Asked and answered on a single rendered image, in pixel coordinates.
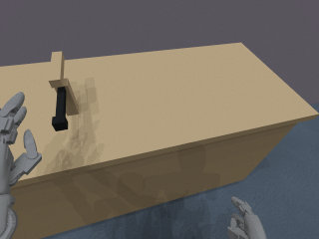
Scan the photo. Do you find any robot left hand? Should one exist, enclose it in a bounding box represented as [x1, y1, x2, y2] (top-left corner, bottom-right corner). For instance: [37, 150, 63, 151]
[0, 92, 42, 195]

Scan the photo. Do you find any tap lever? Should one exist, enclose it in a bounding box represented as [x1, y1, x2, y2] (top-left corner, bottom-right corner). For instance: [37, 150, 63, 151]
[52, 87, 68, 131]

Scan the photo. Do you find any counter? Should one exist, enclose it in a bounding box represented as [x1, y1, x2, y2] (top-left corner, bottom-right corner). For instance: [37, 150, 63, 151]
[0, 42, 319, 239]

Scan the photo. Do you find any left robot forearm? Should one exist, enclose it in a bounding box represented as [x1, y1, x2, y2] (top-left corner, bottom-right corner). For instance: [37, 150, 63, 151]
[0, 194, 19, 239]

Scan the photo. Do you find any robot right hand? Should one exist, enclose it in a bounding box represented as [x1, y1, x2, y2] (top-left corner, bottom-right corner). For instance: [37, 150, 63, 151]
[227, 196, 267, 239]

